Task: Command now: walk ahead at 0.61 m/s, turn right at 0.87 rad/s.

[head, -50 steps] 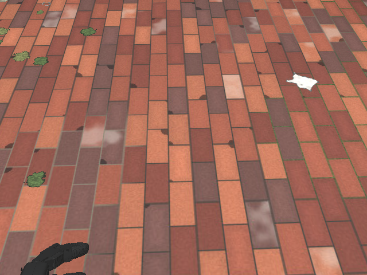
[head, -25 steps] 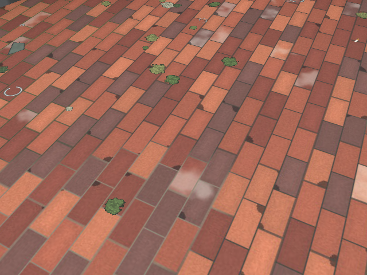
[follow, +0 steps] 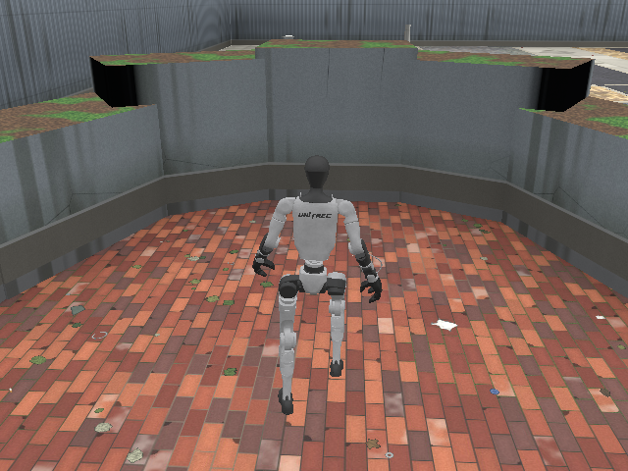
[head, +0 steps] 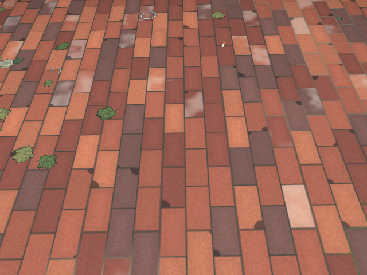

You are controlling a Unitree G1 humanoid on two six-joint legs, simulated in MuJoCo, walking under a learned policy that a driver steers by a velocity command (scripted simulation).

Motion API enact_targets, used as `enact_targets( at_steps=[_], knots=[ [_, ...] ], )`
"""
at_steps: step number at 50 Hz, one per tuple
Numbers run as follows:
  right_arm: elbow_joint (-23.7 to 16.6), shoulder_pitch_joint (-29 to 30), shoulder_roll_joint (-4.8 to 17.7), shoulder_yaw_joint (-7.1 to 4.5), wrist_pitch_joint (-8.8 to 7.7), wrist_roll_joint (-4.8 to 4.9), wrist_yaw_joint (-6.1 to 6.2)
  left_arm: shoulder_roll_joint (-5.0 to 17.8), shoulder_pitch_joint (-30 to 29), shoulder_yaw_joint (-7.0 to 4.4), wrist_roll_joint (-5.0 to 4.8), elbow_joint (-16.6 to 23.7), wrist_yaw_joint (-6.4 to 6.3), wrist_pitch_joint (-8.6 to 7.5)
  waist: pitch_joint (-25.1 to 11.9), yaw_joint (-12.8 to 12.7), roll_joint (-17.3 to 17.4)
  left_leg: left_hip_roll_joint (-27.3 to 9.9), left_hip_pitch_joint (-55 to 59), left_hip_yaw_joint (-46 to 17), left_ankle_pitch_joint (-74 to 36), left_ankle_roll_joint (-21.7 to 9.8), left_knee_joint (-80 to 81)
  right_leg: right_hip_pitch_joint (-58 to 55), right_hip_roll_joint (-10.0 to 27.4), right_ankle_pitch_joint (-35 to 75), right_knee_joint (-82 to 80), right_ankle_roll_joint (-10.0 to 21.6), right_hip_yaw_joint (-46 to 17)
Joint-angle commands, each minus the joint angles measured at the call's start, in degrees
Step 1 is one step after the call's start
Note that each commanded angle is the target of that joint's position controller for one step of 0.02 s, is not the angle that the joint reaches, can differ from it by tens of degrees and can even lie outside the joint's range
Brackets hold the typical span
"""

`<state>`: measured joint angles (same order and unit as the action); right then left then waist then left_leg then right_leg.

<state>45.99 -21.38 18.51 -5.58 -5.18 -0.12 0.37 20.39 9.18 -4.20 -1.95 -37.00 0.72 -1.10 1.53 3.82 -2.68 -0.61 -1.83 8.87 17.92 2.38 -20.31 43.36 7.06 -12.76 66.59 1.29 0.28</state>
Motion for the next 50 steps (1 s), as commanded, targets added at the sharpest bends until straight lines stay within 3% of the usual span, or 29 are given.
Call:
enact_targets(
  at_steps=[1, 2, 4, 5, 6, 7, 8, 9, 10, 12, 14, 17, 19, 20, 21, 23, 27, 31, 33, 34, 35, 36, 37, 39, 40, 43, 46, 48, 50],
  knots=[
    [-7.69, 17.91, 4.70, -0.06, -1.92, 0.38, 1.05, -2.16, 4.22, 1.42, 2.24, 2.47, 2.03, -0.68, 6.45, -7.30, 4.39, -9.57, -16.73, 1.63, -30.28, -7.07, 9.36, -13.63, -0.93, 16.69, -19.25, -1.02, 1.23],
    [-7.14, 15.80, 6.92, -0.59, -2.01, 0.68, 1.45, -1.15, 4.91, 0.82, 2.34, 1.91, 2.86, -0.96, 3.81, -6.82, 4.17, -9.44, -15.43, 2.53, -34.09, -6.41, 7.19, -19.56, -3.68, 20.97, -22.67, -1.04, 3.81],
    [-6.98, 14.87, 11.50, -1.80, -1.90, 2.41, 1.35, 2.57, 10.07, -0.91, 1.69, 0.86, 3.72, -0.32, -1.60, -9.73, 6.58, -10.14, -9.58, 2.68, -48.43, -5.07, -2.44, -28.52, -8.43, 19.54, -25.68, 0.94, 6.31],
    [-7.37, 15.22, 12.57, -2.19, -1.37, 3.20, 1.04, 5.85, 16.19, -2.55, 1.56, -0.33, 3.66, 0.17, -5.51, -13.20, 6.78, -10.42, -8.65, 2.09, -52.58, -4.36, -12.35, -35.83, -10.59, 17.76, -26.95, 2.94, 6.69],
    [-7.84, 15.57, 11.36, -1.79, -1.06, 3.33, 0.61, 9.73, 23.78, -4.68, 1.55, -1.91, 2.93, 0.83, -9.53, -17.63, 4.78, -9.24, -12.95, 1.65, -47.43, -2.34, -26.24, -47.24, -11.57, 20.32, -28.87, 5.17, 5.36],
    [-6.93, 12.24, 4.72, 0.00, -0.88, 2.20, -0.06, 11.06, 22.26, -4.83, 1.09, -2.56, 1.62, 1.12, -5.65, -14.99, -6.39, -2.87, -22.80, 0.38, 3.38, 1.01, -43.44, -52.11, -8.34, 28.31, -33.79, 6.96, -1.21],
    [-7.39, 3.30, -0.55, 1.89, -0.54, -1.42, -0.90, 15.53, 12.31, -3.89, 2.81, 2.56, 0.83, 0.25, -6.12, -4.45, -22.22, 4.37, -33.11, -3.97, 30.29, 3.15, -66.95, -53.17, 1.01, 72.47, -29.90, 13.17, -19.81],
    [-7.69, -5.75, 4.53, 2.31, -0.22, 0.23, -0.87, 15.03, 8.08, -3.22, 5.65, 7.85, 1.84, -1.10, -26.28, -3.33, -15.29, 5.85, -36.27, -15.86, 23.79, 3.16, -74.69, -60.54, 14.52, 62.71, -39.58, 23.31, -42.54],
    [-7.29, 0.01, 9.74, 1.46, 0.83, 0.69, -0.31, 13.15, 2.73, -3.22, 4.41, 10.15, 2.58, -0.81, -26.36, -4.91, -3.31, 3.35, -32.85, -17.58, 17.15, 1.76, -72.07, -55.13, 12.46, 47.47, -43.00, 21.28, -42.10],
    [-6.42, 5.01, 9.12, 1.50, 4.14, 0.37, 1.76, 7.67, -0.57, -1.52, 1.94, 9.12, 1.95, -0.44, -16.61, -3.70, 6.76, -0.97, -32.68, -17.05, 9.54, 1.64, -64.79, -39.94, 8.78, 32.56, -42.17, 15.55, -32.60],
    [-5.62, 4.12, 8.76, 1.33, 6.64, 0.85, 2.53, 6.40, -0.74, -0.47, 2.93, 7.44, 0.91, -0.07, -13.60, -2.70, 3.46, -2.55, -25.97, -16.40, 9.47, 1.68, -61.60, -28.06, 7.67, 39.26, -41.90, 13.70, -25.82],
    [-5.46, 5.66, 5.25, 2.15, 7.43, 0.86, 3.76, 4.97, -0.17, 1.08, 4.33, 4.74, -1.00, 0.61, -15.40, -3.93, 1.16, 0.88, -26.58, -15.55, 9.75, 2.79, -63.63, -27.28, 7.48, 53.40, -41.39, 15.60, -17.33],
    [-4.76, 2.56, 5.04, 1.75, 7.72, 1.80, 3.27, 2.03, -1.79, 2.58, 4.91, 4.10, -1.75, 1.18, -16.99, -1.77, 1.26, -0.32, -25.09, -15.91, 3.31, 3.96, -60.01, -25.02, 4.78, 20.02, -45.50, 14.37, -12.27],
    [-5.15, 2.16, 4.83, 1.67, 7.74, 1.77, 2.83, 2.60, -3.04, 2.36, 4.37, 4.01, -2.01, 1.24, -14.17, -1.30, -2.37, -0.89, -26.92, -13.15, 0.10, 4.58, -58.26, -23.36, 3.41, -1.65, -49.38, 13.19, -11.82],
    [-6.16, 4.35, 5.66, 1.40, 7.82, 1.56, 2.79, 3.01, -4.90, 2.17, 4.13, 4.20, -2.49, 1.32, -9.90, -1.93, -5.07, -0.92, -29.23, -11.84, -0.96, 5.06, -56.56, -22.05, 3.57, -8.74, -51.73, 12.67, -12.42],
    [-7.92, 8.07, 6.08, 1.31, 7.58, 1.27, 2.88, 2.50, -4.90, 2.06, 4.45, 3.74, -3.20, 1.25, -5.84, -3.66, -4.00, -2.42, -31.34, -12.18, -0.59, 5.07, -50.07, -24.06, 5.23, -6.27, -52.54, 12.68, -12.09],
    [-9.81, 9.29, 3.48, 2.12, 7.15, 1.10, 1.82, 3.50, -2.92, 0.53, 3.45, 1.60, -3.71, 1.65, -6.35, -5.97, -3.92, -5.30, -28.90, -10.09, 3.11, 3.39, -37.64, -31.61, 8.96, 0.33, -51.78, 13.24, -9.32],
    [-8.95, 4.17, 4.31, 1.36, 7.62, 1.16, 0.74, 4.91, -4.30, -0.92, 2.01, 0.17, -2.98, 2.52, -5.69, -4.09, -5.16, -3.65, -19.11, -5.17, 4.02, -0.60, -25.21, -30.16, 9.53, 0.41, -51.43, 11.47, -4.48],
    [-6.88, -0.95, 4.29, 0.61, 7.87, 0.78, 0.07, 3.88, -6.02, -1.21, 0.58, -0.56, -2.63, 2.66, -4.88, -0.97, -2.37, -1.32, -12.57, -3.58, -2.09, -4.07, -11.87, -28.52, 7.21, -0.45, -45.20, 7.41, 0.25],
    [-6.30, -3.31, 5.89, -0.17, 7.88, 0.30, 0.12, 1.66, -3.45, -1.12, 0.34, -1.95, -2.42, 2.82, -2.58, -0.64, 3.93, -2.68, -9.09, -9.87, -7.30, -6.83, -3.86, -23.58, 3.64, -4.12, -35.30, 2.64, 4.74],
    [-8.23, -3.29, 13.26, -1.89, 7.77, 0.34, 1.12, -1.13, -2.27, -0.78, 2.37, -0.55, -2.09, 2.92, 0.53, -3.51, 21.31, -17.61, -4.73, -34.32, -23.83, -14.05, 0.03, -7.30, -5.40, -19.62, -16.41, -4.36, 9.84],
    [-10.34, -2.28, 15.04, -1.85, 6.37, -1.63, 0.70, 0.05, -12.03, -1.13, 3.18, 2.94, -2.21, 2.04, 0.93, -0.34, 19.65, -20.19, -9.21, -43.74, -24.89, -21.16, 3.94, -0.76, -11.16, -25.27, -7.32, -4.80, -1.05],
    [-10.75, 1.03, 13.77, -1.88, 5.12, -2.73, 0.54, 0.96, -13.20, -1.45, 2.43, 3.00, -2.38, 1.76, 0.20, -1.50, 14.83, -18.22, -9.15, -38.68, -19.76, -19.27, 4.76, -0.20, -9.39, -20.32, -2.79, -3.48, -4.41],
    [-12.19, 7.65, 9.37, -0.87, 4.60, -0.23, 0.98, 2.24, -8.74, -2.29, 2.53, -0.55, -3.26, 2.31, -2.23, -4.15, 9.81, -13.93, -7.45, -30.04, -18.76, -13.34, 2.10, -1.45, -6.90, -10.98, -2.18, -3.34, -4.73],
    [-12.69, 8.68, 7.54, -0.03, 4.67, 0.40, 1.33, 2.13, -7.82, -2.35, 2.88, -1.21, -3.36, 2.52, -3.57, -4.43, 10.67, -12.76, -7.64, -27.67, -23.25, -12.89, 1.11, -3.37, -7.07, -8.15, -0.80, -4.17, -4.06],
    [-12.78, 7.43, 4.20, 1.52, 4.83, -0.21, 1.92, 0.79, -5.74, -1.81, 1.90, -2.62, -2.80, 2.44, -7.77, -4.29, 9.58, -11.01, -2.55, -22.74, -31.77, -12.90, -0.52, -6.35, -6.96, -3.72, -1.41, -5.64, -3.41],
    [-11.25, 7.57, -0.09, 3.35, 4.66, -1.08, 1.88, -2.04, -5.15, -0.20, 1.67, -4.65, -1.65, 2.27, -7.53, -3.28, 10.22, -9.30, -0.33, -17.19, -31.08, -11.17, -0.74, -12.69, -4.11, 0.10, -16.73, -6.30, -3.43],
    [-10.33, 7.38, 2.55, 2.69, 4.96, -1.97, 1.67, -1.17, -5.96, 0.01, 1.18, -4.70, -0.74, 2.24, -5.42, -1.67, 11.98, -10.08, -2.42, -16.34, -31.27, -11.69, -0.24, -17.24, -4.19, -1.19, -22.15, -6.46, -2.01],
    [-9.97, 7.43, 7.29, 1.10, 5.87, -1.84, 1.59, 2.61, -6.74, -0.80, 0.39, -3.34, -0.37, 2.26, -2.65, -0.34, 12.22, -12.91, -1.98, -18.26, -32.54, -13.84, -0.36, -15.21, -5.26, -6.43, -21.24, -6.27, -0.76]
  ],
)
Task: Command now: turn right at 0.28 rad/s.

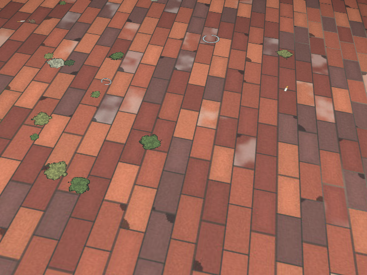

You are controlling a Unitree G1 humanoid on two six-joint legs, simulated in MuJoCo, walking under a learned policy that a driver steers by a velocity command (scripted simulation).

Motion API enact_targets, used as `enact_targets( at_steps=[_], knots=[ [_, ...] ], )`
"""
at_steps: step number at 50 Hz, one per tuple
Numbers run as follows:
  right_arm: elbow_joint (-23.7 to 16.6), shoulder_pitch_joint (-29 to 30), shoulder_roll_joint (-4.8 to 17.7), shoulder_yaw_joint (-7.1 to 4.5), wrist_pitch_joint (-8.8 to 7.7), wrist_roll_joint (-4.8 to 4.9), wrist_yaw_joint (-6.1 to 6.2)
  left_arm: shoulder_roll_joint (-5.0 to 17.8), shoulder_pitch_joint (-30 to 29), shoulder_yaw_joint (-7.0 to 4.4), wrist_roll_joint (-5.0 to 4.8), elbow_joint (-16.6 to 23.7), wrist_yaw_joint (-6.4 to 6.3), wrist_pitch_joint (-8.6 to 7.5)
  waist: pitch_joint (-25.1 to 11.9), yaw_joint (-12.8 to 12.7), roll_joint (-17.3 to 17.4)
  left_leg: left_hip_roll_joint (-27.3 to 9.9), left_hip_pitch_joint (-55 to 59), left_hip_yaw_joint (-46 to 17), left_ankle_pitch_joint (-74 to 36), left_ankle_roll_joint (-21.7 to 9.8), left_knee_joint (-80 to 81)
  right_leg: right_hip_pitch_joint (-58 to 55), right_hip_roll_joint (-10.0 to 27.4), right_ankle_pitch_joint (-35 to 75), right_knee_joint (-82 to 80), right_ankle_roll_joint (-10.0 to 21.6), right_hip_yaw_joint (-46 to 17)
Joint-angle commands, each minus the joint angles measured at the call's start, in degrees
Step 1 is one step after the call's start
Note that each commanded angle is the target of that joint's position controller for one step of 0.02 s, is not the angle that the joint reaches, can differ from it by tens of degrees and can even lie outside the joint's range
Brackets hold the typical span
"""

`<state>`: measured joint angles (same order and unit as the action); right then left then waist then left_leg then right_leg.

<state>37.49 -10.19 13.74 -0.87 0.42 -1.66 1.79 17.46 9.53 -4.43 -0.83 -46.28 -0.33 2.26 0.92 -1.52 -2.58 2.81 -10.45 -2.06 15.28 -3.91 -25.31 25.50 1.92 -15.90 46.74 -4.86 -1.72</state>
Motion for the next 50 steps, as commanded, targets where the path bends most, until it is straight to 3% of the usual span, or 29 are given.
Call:
enact_targets(
  at_steps=[1, 4, 7, 11, 13, 14, 15, 16, 17, 18, 19, 20, 23, 26, 30, 32, 34, 35, 39, 40, 41, 42, 43, 44, 45, 46, 47, 48, 50],
  knots=[
    [-1.43, -3.57, 12.98, -4.07, 0.80, -0.04, 0.18, 6.47, -6.76, -0.81, -1.02, 6.36, 0.74, -1.08, -1.22, 5.32, 11.45, -17.97, 7.73, -8.47, -30.97, -8.70, 4.31, 4.57, 0.05, -5.59, -0.32, 0.01, 1.00],
    [-1.84, -0.99, 11.88, -4.39, 1.68, 0.56, 0.45, 5.54, -4.91, -0.80, -1.10, 6.83, 0.91, -0.76, -0.81, 4.91, 9.01, -21.20, 10.88, -9.21, -36.32, -10.49, 3.05, 8.04, 1.54, -9.37, 2.32, 0.09, 0.75],
    [-2.47, 2.23, 11.25, -4.81, 1.75, 0.69, 0.53, 4.18, -3.45, -0.70, -1.19, 7.52, 1.27, -0.38, -2.01, 3.99, 8.32, -21.25, 11.39, -6.06, -40.48, -10.23, 1.96, 6.51, 1.96, -9.72, 1.70, 0.42, 2.74],
    [-2.61, 4.22, 11.61, -5.59, 1.62, 1.57, 0.34, 3.96, -2.17, -0.99, -1.52, 9.22, 2.41, -0.03, -4.13, 3.03, 9.40, -20.61, 11.45, -0.89, -42.78, -8.14, -1.09, 1.34, 0.44, -6.67, -5.41, 2.42, 6.28],
    [-2.61, 5.58, 11.59, -5.84, 1.24, 2.78, 0.30, 4.47, 0.86, -1.64, -1.41, 9.43, 2.81, 0.14, -5.62, 0.63, 9.46, -19.10, 9.22, 3.17, -41.97, -5.11, -6.60, -5.35, -1.45, -0.32, -13.97, 4.90, 7.96],
    [-1.98, 4.79, 10.99, -5.85, 0.70, 3.13, 0.20, 6.03, 4.85, -2.58, -1.02, 8.86, 2.21, 0.09, -7.26, -1.60, 7.54, -16.32, 4.68, 6.76, -39.83, -1.56, -13.98, -13.40, -2.68, 8.12, -20.41, 7.38, 6.29],
    [-2.88, 4.30, 9.56, -5.61, -0.05, 1.61, -0.06, 12.50, 8.91, -4.71, -0.80, 9.18, 0.93, -0.06, -9.41, -2.60, -3.01, -10.56, -9.52, 9.94, -19.64, 4.12, -28.54, -26.27, 5.33, 30.25, -23.90, 12.91, -9.18],
    [-7.19, 8.60, 5.27, -4.12, -0.73, -1.18, -0.16, 18.95, 9.54, -5.58, 1.16, 10.49, 0.77, -0.96, -12.44, -1.42, -16.38, 1.52, -27.99, 5.46, 23.92, 7.99, -42.20, -33.73, 19.27, 47.25, -24.33, 26.38, -34.27],
    [-6.23, 9.93, 8.01, -4.65, -1.22, -0.39, -0.59, 14.60, 9.11, -4.44, 1.54, 11.14, 1.19, -2.06, -15.51, -4.01, -6.56, -0.72, -29.55, -4.47, 25.70, 7.56, -48.45, -34.14, 20.31, 42.72, -25.12, 28.45, -31.61],
    [-6.12, 9.88, 9.36, -5.03, -1.48, 1.10, -0.91, 12.74, 5.71, -3.88, 0.82, 11.29, 0.92, -2.76, -10.81, -1.82, -3.56, -1.95, -31.18, -4.92, 20.33, 6.82, -48.08, -30.92, 16.82, 37.88, -25.26, 25.37, -25.73],
    [-5.15, 9.11, 9.83, -5.37, -1.65, 1.07, -0.59, 11.49, 2.44, -3.64, -0.53, 11.63, 0.46, -2.69, -7.66, -0.05, -0.20, -2.93, -31.95, -4.46, 15.30, 6.71, -44.34, -28.25, 12.68, 32.06, -25.65, 21.70, -21.70],
    [-4.49, 8.33, 10.74, -5.74, -1.47, 0.65, -0.04, 10.04, -0.65, -3.02, -1.35, 12.43, -0.22, -2.16, -6.24, 1.01, -0.06, -3.98, -31.73, -3.97, 11.18, 7.17, -41.25, -26.45, 11.40, 31.10, -25.67, 19.55, -19.05],
    [-2.39, 4.48, 8.72, -5.28, -0.83, 1.18, -0.31, 9.01, -1.02, -2.09, -0.06, 13.09, -1.53, -1.09, -8.09, 1.87, -1.93, -2.72, -24.41, -1.47, 5.34, 9.36, -38.94, -21.51, 8.51, 36.90, -25.24, 18.76, -14.31],
    [-2.29, 5.01, 7.61, -4.70, -0.50, 1.52, -0.09, 9.19, 0.39, -1.76, 0.38, 12.38, -1.89, -0.72, -7.33, 0.74, -3.21, -2.97, -22.88, -0.78, 3.01, 10.38, -32.31, -20.49, 7.50, 34.25, -25.06, 18.20, -13.48],
    [-0.68, 3.57, 5.93, -3.54, -0.37, 1.68, -0.95, 3.32, -2.37, 1.05, 2.14, 11.18, -1.46, -1.06, -6.69, 0.39, -5.27, -6.82, -13.42, 0.04, -1.12, 9.81, -20.87, -16.14, 7.27, 26.47, -26.23, 17.00, -9.28],
    [-1.15, 4.51, 7.55, -3.74, -0.42, 2.23, -1.27, 4.67, -2.05, 1.00, 2.84, 10.00, -0.74, -1.46, -4.11, -0.79, -6.22, -6.48, -10.51, 1.35, -0.33, 8.83, -17.97, -14.14, 8.38, 22.81, -27.14, 17.57, -9.40],
    [-2.72, 5.78, 10.60, -4.47, -0.49, 2.95, -1.45, 8.45, -1.98, -0.18, 2.38, 9.39, -0.80, -1.11, -0.95, -1.49, -6.26, -5.37, -13.89, 2.57, 4.85, 7.60, -17.56, -15.68, 10.47, 22.49, -26.17, 18.59, -11.04],
    [-3.24, 5.69, 10.97, -4.57, -0.64, 3.20, -1.64, 9.30, -1.74, -0.56, 1.93, 9.18, -1.07, -0.80, -0.24, -1.59, -5.69, -5.15, -15.55, 2.64, 6.77, 7.00, -17.09, -17.38, 11.70, 24.17, -25.28, 18.92, -11.91],
    [-2.76, 0.62, 9.22, -4.38, -1.21, 3.39, -2.95, 8.70, -3.47, -1.03, 0.22, 9.42, -2.48, 0.21, -1.86, 1.11, -4.08, -3.95, -13.12, 4.55, 2.05, 4.26, -7.99, -21.91, 12.94, 32.15, -19.26, 16.77, -10.17],
    [-2.61, -0.90, 9.92, -4.70, -1.37, 3.05, -2.95, 8.15, -2.94, -1.11, -0.13, 9.23, -2.69, 0.13, -2.51, 2.07, -2.61, -3.79, -9.21, 3.07, -6.38, 2.70, -2.35, -20.51, 10.92, 29.80, -16.05, 14.06, -7.72],
    [-2.66, -3.31, 13.83, -5.94, -1.53, 2.60, -2.54, 6.77, -2.63, -1.12, 0.59, 10.01, -2.76, -0.42, -4.86, 1.90, 5.20, -8.28, -1.88, -7.41, -23.14, -0.68, 1.28, -14.99, 5.08, 20.69, -5.71, 9.64, -2.41],
    [-2.99, -5.12, 20.42, -7.75, -1.98, 2.37, -2.43, 5.02, -6.92, -0.63, 2.71, 13.54, -2.61, -1.09, -5.05, 2.02, 18.98, -20.14, 6.94, -27.34, -42.80, -11.59, 2.64, 2.02, -6.54, -4.15, 8.25, 3.19, 3.37],
    [-2.62, -9.46, 16.34, -6.77, -2.36, 1.37, -2.38, 4.31, -9.50, -0.31, 3.07, 14.07, -2.33, -1.75, -9.21, 5.56, 17.40, -23.66, 13.39, -33.25, -44.24, -17.47, 4.60, 9.87, -8.49, -24.23, 18.98, 2.35, -3.14],
    [-2.65, -8.16, 15.11, -6.40, -2.81, 1.25, -2.09, 4.73, -8.23, -0.58, 1.80, 13.63, -1.75, -2.07, -9.15, 4.33, 12.34, -21.86, 14.01, -28.71, -42.01, -15.81, 3.60, 11.59, -6.28, -22.06, 23.96, 2.54, -6.02],
    [-3.25, -5.46, 14.46, -6.55, -2.75, 2.01, -1.63, 4.24, -8.03, -0.63, 1.13, 12.83, -1.51, -2.18, -8.58, 3.09, 8.05, -18.22, 13.60, -24.47, -38.98, -12.72, 2.60, 12.65, -5.21, -17.88, 24.31, 2.47, -6.25],
    [-3.85, -2.94, 14.03, -6.45, -2.15, 3.18, -1.13, 4.57, -8.21, -0.79, 1.18, 12.71, -1.44, -2.18, -7.01, 2.34, 6.02, -16.34, 12.52, -21.88, -37.14, -10.65, 2.52, 13.82, -4.22, -14.04, 21.08, 1.98, -6.23],
    [-4.51, -1.47, 13.29, -6.19, -1.41, 3.71, -0.38, 4.76, -8.76, -0.99, 1.25, 12.62, -1.40, -2.25, -7.45, 1.87, 6.33, -14.48, 11.11, -20.33, -34.97, -9.30, 2.99, 11.76, -3.60, -11.18, 17.71, 1.48, -6.19],
    [-4.26, -2.67, 13.02, -6.19, -0.62, 4.16, 0.06, 3.95, -7.73, -0.75, 1.03, 12.47, -0.74, -2.60, -9.00, 1.59, 6.59, -12.01, 10.17, -20.15, -21.85, -8.77, 4.93, 9.64, -4.13, -8.14, 12.78, 1.18, -5.05],
    [-4.68, -4.76, 13.40, -6.29, -0.23, 4.20, 0.40, 3.51, -8.65, -0.68, -0.05, 12.30, 0.72, -3.73, -7.49, 3.28, 9.47, -10.81, 8.24, -24.10, 9.85, -9.46, 10.50, 8.57, -4.83, -5.14, 2.95, 1.03, -3.85]
  ],
)
Over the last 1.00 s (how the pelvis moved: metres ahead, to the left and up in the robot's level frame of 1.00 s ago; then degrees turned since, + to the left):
0.24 0.08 0.01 6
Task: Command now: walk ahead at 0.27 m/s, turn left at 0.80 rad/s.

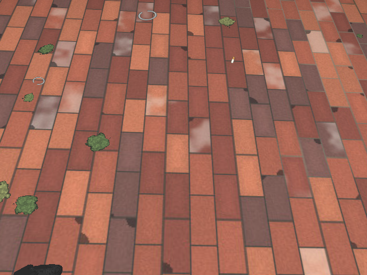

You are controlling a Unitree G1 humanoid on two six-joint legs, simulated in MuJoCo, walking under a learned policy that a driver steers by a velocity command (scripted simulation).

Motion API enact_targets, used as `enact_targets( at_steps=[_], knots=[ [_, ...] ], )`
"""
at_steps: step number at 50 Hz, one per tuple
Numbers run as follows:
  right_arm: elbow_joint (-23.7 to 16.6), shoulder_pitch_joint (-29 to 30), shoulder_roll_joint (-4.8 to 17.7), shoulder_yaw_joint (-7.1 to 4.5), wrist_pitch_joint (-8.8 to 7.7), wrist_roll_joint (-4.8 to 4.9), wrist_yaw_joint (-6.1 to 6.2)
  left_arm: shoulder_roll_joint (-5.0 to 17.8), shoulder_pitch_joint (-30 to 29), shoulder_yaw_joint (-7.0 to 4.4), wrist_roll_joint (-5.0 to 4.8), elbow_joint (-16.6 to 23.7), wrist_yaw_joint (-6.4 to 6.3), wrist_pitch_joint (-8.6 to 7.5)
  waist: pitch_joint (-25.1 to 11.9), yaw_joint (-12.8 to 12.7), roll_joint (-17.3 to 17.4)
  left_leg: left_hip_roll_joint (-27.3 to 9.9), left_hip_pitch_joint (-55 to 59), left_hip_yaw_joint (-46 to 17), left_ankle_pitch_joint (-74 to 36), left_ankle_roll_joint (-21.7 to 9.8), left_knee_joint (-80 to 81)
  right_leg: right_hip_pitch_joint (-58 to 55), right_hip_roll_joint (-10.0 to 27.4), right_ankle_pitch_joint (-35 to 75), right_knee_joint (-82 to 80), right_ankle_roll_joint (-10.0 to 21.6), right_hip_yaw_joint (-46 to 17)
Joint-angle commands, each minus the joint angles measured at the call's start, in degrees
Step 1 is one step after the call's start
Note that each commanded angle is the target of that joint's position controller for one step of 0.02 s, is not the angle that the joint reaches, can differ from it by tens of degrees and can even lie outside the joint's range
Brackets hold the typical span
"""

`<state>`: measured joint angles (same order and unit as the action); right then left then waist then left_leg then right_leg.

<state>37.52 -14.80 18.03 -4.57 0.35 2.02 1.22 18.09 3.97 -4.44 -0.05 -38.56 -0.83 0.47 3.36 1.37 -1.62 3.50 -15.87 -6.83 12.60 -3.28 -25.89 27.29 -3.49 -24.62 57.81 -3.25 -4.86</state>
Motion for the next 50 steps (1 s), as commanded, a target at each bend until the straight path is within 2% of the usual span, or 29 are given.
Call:
enact_targets(
  at_steps=[1, 3, 7, 11, 12, 13, 14, 15, 16, 17, 19, 20, 23, 26, 28, 29, 30, 31, 32, 33, 34, 35, 36, 38, 42, 44, 47, 49, 50],
  knots=[
    [-4.95, -0.30, 9.85, -2.66, -0.36, 0.17, 1.03, 3.19, -4.19, -0.83, -1.09, 4.83, 1.62, -2.65, -8.02, 0.73, 10.56, -11.75, 11.48, -21.60, 18.87, -10.48, 12.80, 5.82, 0.16, 3.66, -11.82, -0.64, -0.63],
    [-5.08, -0.13, 10.24, -2.59, -0.87, -0.31, 1.06, 3.37, -4.33, -0.89, -1.25, 4.44, 2.09, -4.19, -6.36, 0.85, 11.90, -11.55, 8.95, -21.56, 20.23, -10.18, 12.73, 3.15, 0.09, 4.41, -17.82, -0.42, -0.29],
    [-4.53, -1.83, 8.40, -1.38, -1.64, -0.37, 0.25, 2.42, -3.91, -0.45, -1.10, 3.90, 2.37, -6.61, -4.71, 2.11, 12.51, -11.13, 2.85, -20.18, 18.25, -9.22, 10.66, -4.81, 0.98, 8.86, -24.44, 0.24, 2.38],
    [-5.62, 0.00, 5.72, 0.18, -2.12, -0.64, -0.78, 3.55, 4.44, -1.20, -1.51, 1.83, 1.89, -8.28, -3.50, -2.72, 10.55, -9.09, -5.99, -19.42, 20.50, -6.52, 5.45, -19.67, 2.23, 12.48, -31.75, 3.58, 4.13],
    [-6.61, 1.87, 3.11, 1.10, -2.58, -0.82, -0.94, 5.02, 11.79, -1.77, -1.44, 0.20, 1.50, -8.65, -4.90, -6.04, 8.08, -6.88, -12.79, -16.62, 19.87, -4.52, -2.66, -28.75, 6.52, 9.57, -32.69, 5.46, -0.78],
    [-8.16, 2.87, -1.92, 2.73, -3.50, -0.76, -1.10, 9.47, 20.08, -2.59, -0.09, -0.89, 1.22, -8.93, -7.08, -8.51, -3.95, 0.30, -23.05, -7.25, 16.71, -0.90, -23.21, -38.35, 17.52, -6.73, -40.76, 10.56, -19.62],
    [-10.77, 3.27, 0.54, 2.22, -4.73, 1.50, -0.55, 13.17, 22.67, -3.63, 0.71, -2.38, 2.53, -8.89, -3.79, -7.22, -13.29, 0.44, -36.56, -3.76, 17.84, -0.25, -36.92, -38.08, 26.12, -25.76, -47.09, 18.18, -43.07],
    [-10.12, 5.04, 4.00, 1.60, -5.42, 1.63, -0.65, 9.45, 21.17, -2.44, -0.10, -2.14, 2.82, -8.74, 1.72, -6.68, -7.49, -2.98, -41.77, -3.29, 14.05, -0.46, -43.25, -35.23, 25.81, -27.01, -47.57, 19.51, -42.33],
    [-9.78, 6.71, 4.36, 1.57, -6.09, 0.39, -1.03, 6.82, 21.42, -1.50, -0.33, -1.97, 2.67, -8.24, 2.94, -6.51, -5.04, -5.00, -42.62, -1.05, 9.22, -0.60, -44.88, -33.91, 22.88, -20.78, -46.43, 18.61, -35.61],
    [-8.90, 6.69, 3.80, 1.58, -6.76, -1.29, -1.24, 6.09, 22.31, -1.02, -0.03, -1.93, 2.60, -7.66, 1.43, -6.14, -3.02, -5.77, -40.43, 0.37, 7.05, -0.52, -44.13, -33.12, 19.78, -14.86, -46.91, 18.23, -31.17],
    [-10.22, 10.73, 2.69, 1.56, -7.97, -2.46, -1.91, 3.35, 20.48, 0.37, -0.03, -1.72, 1.99, -6.32, 3.77, -4.88, -2.70, -6.67, -35.93, 1.98, 3.39, 1.59, -37.73, -27.55, 14.99, 6.99, -47.32, 17.16, -23.68],
    [-10.83, 11.63, 1.72, 1.90, -8.27, -2.55, -2.29, 2.90, 19.92, 0.64, -0.46, -2.01, 1.42, -5.79, 3.51, -4.08, -4.64, -6.16, -33.15, 3.33, 3.31, 3.13, -33.29, -25.86, 13.76, 19.47, -46.66, 16.87, -20.48],
    [-11.91, 16.90, -2.75, 3.38, -8.51, -3.09, -3.29, 5.12, 19.20, -0.26, -1.20, -3.25, -0.40, -3.75, 1.42, -4.69, -5.71, -1.03, -18.76, 8.32, -2.20, 6.08, -16.20, -17.40, 8.41, 37.39, -43.63, 13.76, -10.71],
    [-11.41, 16.79, 1.02, 1.27, -7.57, -1.72, -3.25, 8.31, 21.40, -1.80, -1.99, -4.05, -1.06, -2.34, -2.90, -3.71, -7.72, 2.76, -5.17, 5.91, -10.97, 6.22, -7.06, -14.85, 8.75, 38.82, -40.00, 10.86, -13.36],
    [-10.63, 13.69, 3.61, -0.11, -6.85, -1.19, -2.42, 8.17, 18.56, -2.19, -2.76, -2.93, -1.50, -2.19, -4.75, -0.51, -7.84, 1.63, 1.29, 3.04, -12.84, 4.61, -2.19, -15.42, 8.81, 41.08, -35.21, 7.82, -15.86],
    [-9.61, 9.92, 4.71, -0.77, -6.67, -1.55, -1.78, 7.83, 16.22, -2.33, -2.85, -1.81, -1.59, -2.28, -6.99, 2.14, -6.96, 0.26, 6.87, 2.87, -17.18, 3.36, 1.78, -15.07, 6.93, 43.68, -29.82, 5.72, -15.22],
    [-8.22, 3.26, 6.46, -1.41, -6.45, -2.62, -1.07, 6.02, 14.96, -2.04, -2.17, -0.18, -1.45, -2.39, -13.07, 4.93, -5.07, -4.75, 18.13, 0.30, -21.83, 0.96, 1.51, -11.42, 4.26, 39.03, -19.45, 3.67, -14.64],
    [-7.49, -3.18, 9.98, -1.79, -5.60, -3.58, -0.14, -0.41, 18.09, -0.41, 0.13, 1.65, -1.38, -2.19, -22.41, 4.30, 7.93, -19.23, 33.30, -10.74, -41.48, -2.83, -3.67, -1.98, -1.15, 3.14, -2.02, 1.62, -9.60],
    [-8.66, -1.14, 8.30, -0.54, -4.52, -5.07, -0.52, -1.69, 31.40, 0.55, 0.07, 0.52, -1.25, -1.91, -30.50, -1.94, 21.79, -32.42, 37.63, -26.88, -54.28, -10.66, -3.90, 4.87, -3.17, -22.27, 11.34, 0.51, -8.79],
    [-8.52, 1.87, 6.76, -0.72, -3.33, -3.45, -1.01, 3.74, 34.22, -0.45, -1.45, -1.33, -1.16, -0.90, -28.53, -2.50, 18.59, -33.30, 32.98, -27.25, -44.01, -14.48, -1.60, 8.08, 1.76, -16.91, 21.14, -1.60, -5.58],
    [-8.50, 5.14, 3.61, -0.24, -2.76, -2.76, -0.82, 4.83, 28.18, -0.76, -2.27, -0.54, -1.45, -0.10, -21.13, -2.03, 14.11, -28.90, 26.63, -21.95, -27.58, -13.10, 2.17, 12.92, 4.32, -9.94, 22.96, -2.22, -1.79],
    [-8.13, 8.08, 1.07, 0.46, -2.38, -2.47, -0.58, 5.78, 23.73, -1.35, -2.19, -0.19, -1.93, 0.94, -14.49, -2.06, 8.89, -24.08, 18.34, -13.80, -21.04, -10.80, 4.93, 12.73, 6.52, -5.98, 20.93, -2.70, -0.12],
    [-7.65, 11.02, 0.71, 0.64, -2.26, -2.89, -0.49, 6.60, 22.04, -2.02, -2.14, 0.56, -2.35, 2.10, -10.62, -3.28, 8.41, -21.33, 10.96, -8.35, -20.12, -9.55, 6.70, 9.92, 7.88, -4.05, 19.36, -3.09, 0.10],
    [-5.87, 13.70, 2.64, -0.27, -2.74, -3.67, -0.36, 3.82, 19.59, -1.61, -1.42, 2.52, -2.22, 3.20, -6.13, -4.35, 9.44, -19.20, 1.59, 0.10, -20.80, -9.01, 9.98, 4.85, 8.78, -1.16, 13.47, -3.13, 2.11],
    [-2.65, 13.00, 5.46, -1.42, -3.27, -3.08, -0.18, 0.94, 14.02, -0.22, -0.35, 5.53, -0.81, 2.40, -8.48, -3.22, 7.92, -20.48, 2.48, 4.43, -26.43, -10.88, 10.07, -1.25, 9.23, 4.96, -2.60, -1.14, 2.86],
    [-1.52, 12.22, 7.29, -1.92, -3.35, -1.59, -1.13, 1.84, 14.04, -0.05, -0.72, 5.08, 0.60, 1.95, -10.12, -3.10, 7.70, -20.88, 0.68, 4.65, -7.25, -10.37, 13.12, -6.83, 8.86, 8.15, -8.91, 1.14, 4.09],
    [-0.07, 11.25, 9.38, -2.32, -3.96, 0.56, -2.41, 4.16, 13.16, -0.30, -1.17, 4.77, 1.82, 1.11, -7.31, -3.73, 8.07, -21.23, -2.26, 2.53, 15.32, -7.99, 15.38, -12.12, 7.07, 6.46, -17.59, 5.05, 6.53],
    [1.75, 9.86, 7.27, -1.30, -3.92, 0.86, -3.02, 3.84, 17.09, -0.15, -0.70, 1.93, 1.64, -0.05, -4.96, -6.24, 3.66, -18.78, -10.17, 3.81, 22.88, -6.17, 10.86, -23.73, 4.04, 5.52, -25.31, 7.04, 9.59],
    [2.34, 9.68, 4.38, -0.05, -3.98, 0.17, -3.50, 5.08, 22.34, -0.67, -1.02, -0.05, 1.08, -0.52, -4.08, -8.92, 0.72, -16.25, -17.27, 5.48, 24.12, -4.07, 3.95, -32.44, 4.66, 2.48, -28.91, 8.34, 7.33]
  ],
)
Over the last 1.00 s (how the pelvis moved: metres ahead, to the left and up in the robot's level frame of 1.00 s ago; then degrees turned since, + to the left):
0.09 -0.03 0.00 -8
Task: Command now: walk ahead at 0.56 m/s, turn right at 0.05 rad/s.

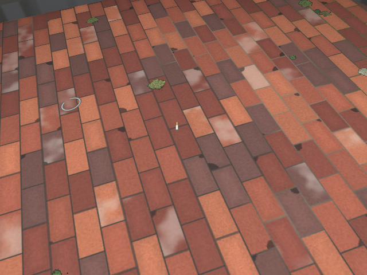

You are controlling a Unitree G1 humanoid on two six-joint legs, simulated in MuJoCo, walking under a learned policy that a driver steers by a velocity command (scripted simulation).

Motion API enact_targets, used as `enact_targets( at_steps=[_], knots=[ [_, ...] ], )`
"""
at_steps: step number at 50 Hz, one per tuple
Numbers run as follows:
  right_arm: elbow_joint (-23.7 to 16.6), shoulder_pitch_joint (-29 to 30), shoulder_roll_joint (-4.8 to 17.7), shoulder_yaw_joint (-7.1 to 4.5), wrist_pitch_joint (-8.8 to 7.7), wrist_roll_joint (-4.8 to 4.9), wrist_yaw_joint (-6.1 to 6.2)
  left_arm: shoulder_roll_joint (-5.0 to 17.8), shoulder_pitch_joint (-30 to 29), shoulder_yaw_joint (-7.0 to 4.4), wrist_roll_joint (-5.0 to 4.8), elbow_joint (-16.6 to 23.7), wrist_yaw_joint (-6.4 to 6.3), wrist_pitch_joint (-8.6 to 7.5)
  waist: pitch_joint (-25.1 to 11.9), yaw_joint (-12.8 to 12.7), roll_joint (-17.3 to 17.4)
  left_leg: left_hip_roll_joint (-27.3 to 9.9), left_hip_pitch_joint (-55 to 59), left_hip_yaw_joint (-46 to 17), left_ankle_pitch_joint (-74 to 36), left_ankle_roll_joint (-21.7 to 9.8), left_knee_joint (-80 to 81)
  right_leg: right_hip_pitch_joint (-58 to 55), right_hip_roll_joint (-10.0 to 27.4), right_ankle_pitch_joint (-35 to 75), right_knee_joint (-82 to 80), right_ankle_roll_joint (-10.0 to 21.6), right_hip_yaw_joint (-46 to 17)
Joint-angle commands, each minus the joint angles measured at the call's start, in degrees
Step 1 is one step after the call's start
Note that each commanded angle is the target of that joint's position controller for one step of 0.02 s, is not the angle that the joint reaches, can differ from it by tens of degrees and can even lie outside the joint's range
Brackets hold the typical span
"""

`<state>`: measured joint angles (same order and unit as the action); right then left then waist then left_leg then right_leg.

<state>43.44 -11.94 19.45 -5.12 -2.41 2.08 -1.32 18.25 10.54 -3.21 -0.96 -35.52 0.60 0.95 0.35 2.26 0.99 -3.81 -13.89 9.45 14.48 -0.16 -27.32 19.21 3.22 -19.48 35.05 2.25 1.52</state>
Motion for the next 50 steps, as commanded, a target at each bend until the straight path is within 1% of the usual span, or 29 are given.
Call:
enact_targets(
  at_steps=[1, 2, 3, 4, 6, 8, 10, 12, 14, 17, 19, 20, 21, 22, 23, 24, 25, 26, 27, 29, 32, 35, 38, 40, 42, 43, 45, 48, 50],
  knots=[
    [-4.59, 8.01, -2.60, 2.56, -1.54, -1.34, -2.00, 9.37, 22.10, -2.77, 0.33, -3.79, -1.16, -1.69, -1.83, -12.02, -15.43, -1.88, -29.80, -4.42, 20.26, -2.47, -20.48, -32.11, 11.98, -12.89, -15.65, 6.77, -19.04],
    [-7.46, 9.82, -0.02, 1.58, -2.34, 0.61, -1.79, 14.72, 19.39, -3.81, 1.11, -1.67, -1.15, -3.05, 1.60, -11.16, -18.38, 3.29, -44.34, -10.39, 17.73, -2.31, -33.30, -28.52, 21.22, -32.63, -24.77, 13.76, -38.11],
    [-7.89, 12.30, 4.25, 0.48, -2.80, 1.94, -1.38, 10.98, 17.21, -3.01, 1.16, -0.78, -1.03, -4.72, 5.25, -11.47, -11.65, 1.66, -47.88, -17.95, 11.23, -3.55, -38.51, -25.63, 20.66, -32.26, -26.24, 12.78, -36.31],
    [-6.92, 9.08, 5.21, -0.09, -2.76, 1.81, -1.45, 8.32, 14.03, -1.99, 1.52, -0.56, -1.02, -5.60, 5.54, -8.35, -10.67, 1.68, -47.81, -19.90, 5.02, -3.95, -38.04, -25.12, 19.67, -22.93, -25.86, 10.52, -30.02],
    [-3.65, 3.75, 5.40, -0.70, -1.93, -0.40, -1.13, 4.61, 7.16, -0.76, 1.78, 0.30, -1.17, -5.95, 5.27, -4.35, -8.57, -0.03, -38.82, -19.25, -2.91, -1.02, -35.38, -20.65, 14.76, 2.34, -25.88, 6.33, -14.16],
    [-1.90, 0.42, 3.46, -0.56, -0.87, -0.88, -0.99, 3.62, 3.58, -0.50, 2.95, 0.91, -2.00, -6.48, 3.81, -2.32, -8.23, 0.48, -31.06, -15.62, -9.93, 2.08, -36.42, -15.79, 11.05, 24.86, -25.01, 3.90, -1.64],
    [-2.94, 1.01, 2.05, -0.26, -0.03, -0.96, -1.01, 4.21, 1.47, -0.77, 3.06, 1.19, -2.96, -6.13, 4.32, -1.80, -6.50, 0.41, -27.10, -11.59, -15.40, 3.84, -31.75, -12.15, 8.93, 31.74, -24.80, 3.09, 5.91],
    [-4.55, 3.96, -0.55, 0.68, 0.31, -1.19, -1.61, 5.23, 1.68, -1.10, 2.56, 0.45, -3.77, -5.11, 5.20, -3.10, -4.94, 0.54, -22.38, -7.83, -20.13, 3.91, -21.65, -10.34, 7.15, 33.04, -23.87, 2.47, 10.58],
    [-6.76, 7.40, -2.28, 1.38, 0.54, -1.46, -2.82, 6.94, 4.19, -1.72, 1.76, -1.18, -4.45, -3.97, 5.06, -5.00, -5.04, 0.71, -21.34, -5.37, -19.98, 3.21, -15.49, -13.80, 8.99, 38.16, -21.64, 2.84, 11.63],
    [-7.60, 4.44, 0.28, 0.50, 1.08, -1.06, -4.18, 8.74, 2.93, -2.60, 0.54, -1.53, -4.77, -2.06, 1.61, -3.15, -6.29, 2.67, -18.54, -3.00, -13.51, 0.40, -12.13, -20.40, 11.43, 52.49, -14.09, 3.01, 12.24],
    [-6.66, -1.75, 3.33, -0.87, 1.94, -0.81, -3.76, 9.38, 0.27, -3.08, -0.76, -0.59, -4.56, -1.23, -1.87, 0.38, -7.23, 6.23, -11.40, -0.81, -7.30, -2.49, -11.43, -21.01, 11.73, 63.92, -3.82, 2.29, 12.50],
    [-6.05, -6.80, 5.90, -2.06, 2.16, -0.62, -2.98, 8.80, -0.40, -3.03, -1.19, -0.30, -4.05, -1.24, -4.85, 3.05, -6.45, 7.85, -4.12, -1.43, -7.14, -4.83, -8.45, -19.15, 10.93, 62.56, 5.38, 1.30, 12.29],
    [-4.97, -13.78, 8.46, -3.48, 2.24, -0.83, -1.39, 6.94, -1.20, -2.45, -1.63, 0.11, -3.15, -2.04, -7.84, 7.23, -1.96, 8.48, 7.65, -4.99, -15.14, -7.70, -0.02, -12.50, 7.97, 49.50, 19.60, -1.60, 11.82],
    [-5.91, -10.29, 13.06, -3.92, 2.26, -0.58, 0.08, -1.79, 3.50, -0.03, 1.75, 1.23, -1.77, -3.33, -8.14, 0.19, 14.15, -1.63, 19.02, -20.41, -44.59, -12.34, -5.06, 4.45, -0.81, -11.96, 36.11, -4.70, 9.44],
    [-9.50, -8.16, 16.02, -4.33, 1.04, -3.04, -0.41, 0.43, 10.41, 0.24, 2.19, 2.31, -1.28, -4.09, -21.79, -2.69, 14.34, -14.20, 31.42, -54.44, -29.52, -28.63, 2.14, 18.91, -10.93, -22.23, 53.29, -7.25, -4.34],
    [-11.44, -6.00, 13.20, -3.91, 0.57, -2.38, -1.12, 6.68, 4.42, -0.81, 1.27, 2.41, -0.98, -5.08, -22.60, 1.57, 3.87, -14.63, 29.44, -54.90, -16.18, -26.57, 9.33, 21.57, -7.67, -16.20, 52.80, -5.57, -11.83],
    [-11.64, -2.72, 10.59, -3.19, 0.33, -1.21, -0.85, 7.55, -0.89, -1.09, 0.47, 4.12, -1.35, -5.25, -13.51, 0.64, 0.30, -12.13, 21.93, -49.43, -8.34, -23.18, 11.37, 22.94, -6.27, -11.20, 48.49, -4.59, -11.33],
    [-12.01, 0.36, 7.80, -2.35, 0.47, -0.03, -0.40, 7.10, -1.89, -1.17, 1.33, 3.55, -2.14, -4.95, -8.32, -1.73, -5.48, -9.12, 14.17, -44.56, -5.24, -19.65, 12.08, 21.71, -3.90, -7.68, 43.36, -4.73, -11.17],
    [-12.53, 2.77, 6.71, -2.05, 0.77, 0.09, 0.17, 7.35, -2.17, -1.42, 1.99, 3.73, -2.59, -4.39, -5.85, -3.20, -4.59, -6.58, 8.13, -40.85, -6.72, -18.03, 12.03, 18.95, -2.89, -5.45, 38.04, -4.92, -11.55],
    [-13.14, 4.96, 5.84, -1.71, 1.53, -1.26, 1.09, 6.43, -0.31, -1.51, 2.06, 2.28, -2.40, -3.23, -4.34, -4.36, -1.29, -3.83, 1.11, -34.07, -16.17, -16.17, 11.27, 13.70, -2.02, -3.75, 32.70, -5.85, -9.45],
    [-11.58, 1.96, 6.95, -1.78, 2.32, -1.90, 2.35, 3.64, 1.17, -0.68, 2.12, 1.04, -2.87, -2.64, -7.60, -3.06, 0.41, -2.85, -1.25, -28.51, -31.70, -15.78, 7.84, 11.07, -2.31, -1.25, 28.16, -8.25, -6.60],
    [-11.25, 3.78, 4.83, -0.41, 3.51, -2.12, 3.16, 3.19, 1.96, -0.48, 1.41, 0.07, -3.13, -1.47, -9.73, -2.56, 3.18, -1.88, -1.47, -25.45, -20.97, -13.36, 7.26, 9.97, -0.64, 4.07, 24.62, -9.21, -5.71],
    [-9.78, 5.63, -0.15, 2.10, 3.40, -3.86, 2.62, 1.08, 0.96, 0.36, 1.28, -0.25, -2.57, -1.39, -8.18, -1.48, 5.85, -1.41, -5.25, -22.54, -6.32, -11.77, 9.21, 3.02, 1.85, 8.08, 15.77, -8.46, -5.12],
    [-8.64, 5.25, 2.15, 1.72, 3.06, -4.67, 1.91, 3.26, -1.17, -0.09, 0.48, 0.79, -2.36, -1.72, -4.54, 0.35, 7.58, -3.77, -4.98, -23.68, -1.83, -12.93, 9.85, 2.24, 1.57, 5.81, 12.07, -7.19, -4.42],
    [-7.77, 2.28, 7.57, 0.05, 2.84, -3.87, 1.63, 5.89, -0.95, -0.52, -0.78, 1.66, -2.13, -2.21, -3.32, 2.24, 9.13, -7.27, -0.75, -29.05, 15.51, -13.78, 12.78, 6.94, 0.05, -0.41, 11.53, -5.19, -2.15],
    [-7.41, 1.07, 8.73, -0.31, 2.57, -3.25, 1.69, 6.57, -0.99, -0.65, -1.32, 1.95, -1.87, -2.57, -2.31, 2.80, 9.33, -9.76, 2.13, -32.96, 22.84, -13.96, 14.09, 10.61, 0.49, -2.83, 11.59, -3.98, -2.53],
    [-6.89, 0.17, 8.18, -0.18, 1.55, -2.12, 2.05, 5.67, -0.41, -0.39, -1.48, 1.65, -1.23, -3.20, -0.23, 2.72, 7.69, -13.33, 7.60, -37.20, 27.73, -13.89, 15.46, 16.41, 1.78, -5.89, 11.49, -1.52, -3.50],
    [-7.42, 4.03, 7.07, -0.14, 0.28, -0.92, 1.80, 3.71, 4.97, -0.19, -1.34, -0.78, -0.42, -4.03, -0.18, -0.76, 5.32, -12.32, 5.89, -30.20, 21.43, -11.51, 15.88, 9.45, 2.45, -5.60, 5.19, 1.98, -1.30],
    [-8.72, 10.12, 5.91, -0.14, 0.36, -0.69, 1.34, 2.64, 14.45, -0.64, -1.47, -5.40, -0.33, -4.21, -0.86, -6.70, 1.76, -7.32, -3.08, -19.79, 19.33, -8.47, 10.47, -5.74, -1.24, 1.74, -5.26, 3.43, 4.57]
  ],
)
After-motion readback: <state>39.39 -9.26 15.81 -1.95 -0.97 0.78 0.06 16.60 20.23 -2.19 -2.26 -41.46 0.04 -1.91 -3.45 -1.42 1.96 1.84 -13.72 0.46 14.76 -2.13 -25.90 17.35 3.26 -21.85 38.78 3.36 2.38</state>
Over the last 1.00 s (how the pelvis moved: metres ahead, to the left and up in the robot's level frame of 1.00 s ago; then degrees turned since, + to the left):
0.35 -0.02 -0.01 -17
